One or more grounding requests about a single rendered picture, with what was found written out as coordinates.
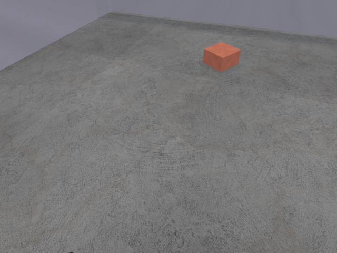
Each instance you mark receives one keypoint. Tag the carton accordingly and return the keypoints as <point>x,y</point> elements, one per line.
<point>221,56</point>

